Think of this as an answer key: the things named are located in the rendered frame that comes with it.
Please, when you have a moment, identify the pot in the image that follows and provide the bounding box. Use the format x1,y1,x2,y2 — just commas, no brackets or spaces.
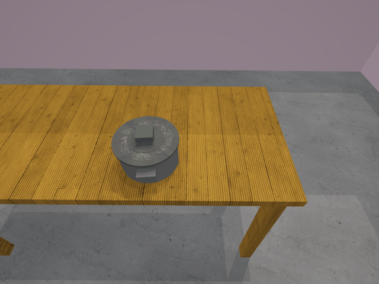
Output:
120,148,179,183

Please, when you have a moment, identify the table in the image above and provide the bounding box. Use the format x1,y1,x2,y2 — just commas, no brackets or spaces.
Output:
0,85,307,257

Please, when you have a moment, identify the knob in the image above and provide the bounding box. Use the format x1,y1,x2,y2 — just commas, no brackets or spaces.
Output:
135,125,154,143

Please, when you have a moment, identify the lid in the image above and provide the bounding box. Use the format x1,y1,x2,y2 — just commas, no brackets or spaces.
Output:
111,116,179,168

